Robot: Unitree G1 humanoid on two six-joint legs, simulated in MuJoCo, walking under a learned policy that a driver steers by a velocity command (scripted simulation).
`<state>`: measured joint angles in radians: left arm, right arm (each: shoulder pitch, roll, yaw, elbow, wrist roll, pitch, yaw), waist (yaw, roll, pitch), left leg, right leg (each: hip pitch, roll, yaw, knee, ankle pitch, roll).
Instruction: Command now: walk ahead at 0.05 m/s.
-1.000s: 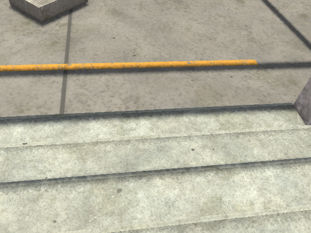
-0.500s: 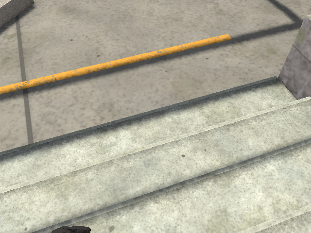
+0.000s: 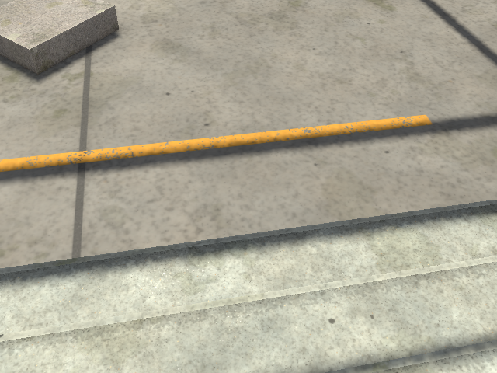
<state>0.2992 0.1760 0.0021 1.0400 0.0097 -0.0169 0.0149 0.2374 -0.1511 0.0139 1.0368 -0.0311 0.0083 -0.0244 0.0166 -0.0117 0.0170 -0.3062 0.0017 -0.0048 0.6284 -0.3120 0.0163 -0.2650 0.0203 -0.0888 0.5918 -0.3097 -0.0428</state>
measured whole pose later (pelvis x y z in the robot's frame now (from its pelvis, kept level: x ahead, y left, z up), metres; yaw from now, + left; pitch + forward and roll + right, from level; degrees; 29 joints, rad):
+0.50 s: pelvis +0.02 +0.01 +0.02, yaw -1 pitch -1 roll +0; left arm 0.30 0.13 0.01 1.12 0.01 0.00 0.03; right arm 0.29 -0.14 0.00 1.10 -0.01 0.00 -0.02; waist 0.01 0.00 0.02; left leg -0.17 -0.03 0.01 0.40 -0.20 0.03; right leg -0.14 0.00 -0.06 0.39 -0.22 -0.02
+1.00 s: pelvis +0.04 +0.01 +0.01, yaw +0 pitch +0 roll +0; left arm 0.38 0.14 0.04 1.11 0.03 0.00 0.01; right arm 0.38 -0.15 -0.04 1.10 -0.02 0.00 -0.01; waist 0.00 -0.01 -0.03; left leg -0.19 -0.05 -0.01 0.50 -0.36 0.07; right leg -0.18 0.01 -0.03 0.53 -0.41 -0.07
